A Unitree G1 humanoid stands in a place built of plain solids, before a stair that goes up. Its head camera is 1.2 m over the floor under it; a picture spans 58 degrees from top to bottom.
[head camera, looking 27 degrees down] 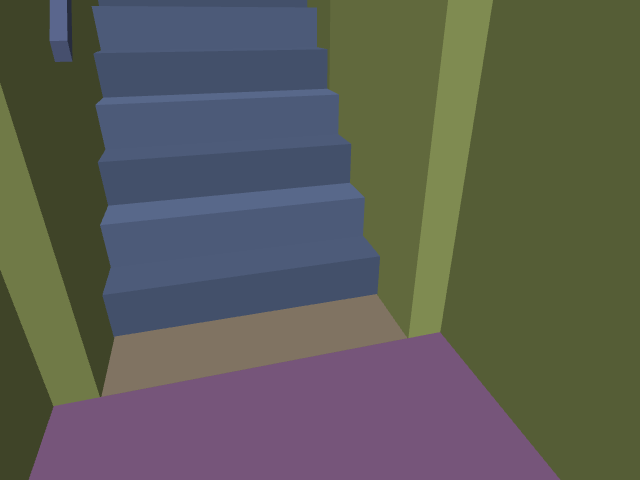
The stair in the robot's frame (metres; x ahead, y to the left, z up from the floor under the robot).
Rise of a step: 0.21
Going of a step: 0.22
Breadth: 1.20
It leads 16 degrees to the left of straight ahead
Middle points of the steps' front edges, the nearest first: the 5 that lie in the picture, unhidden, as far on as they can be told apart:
1.61 0.30 0.21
1.83 0.36 0.42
2.05 0.42 0.63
2.26 0.48 0.84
2.48 0.54 1.05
